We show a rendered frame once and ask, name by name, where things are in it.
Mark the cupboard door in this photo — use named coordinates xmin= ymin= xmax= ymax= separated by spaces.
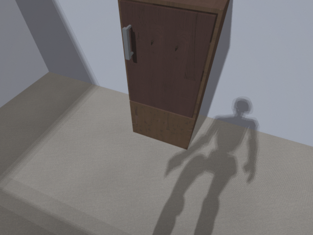
xmin=120 ymin=0 xmax=216 ymax=118

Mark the handle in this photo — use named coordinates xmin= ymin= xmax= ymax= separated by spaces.
xmin=122 ymin=25 xmax=134 ymax=60

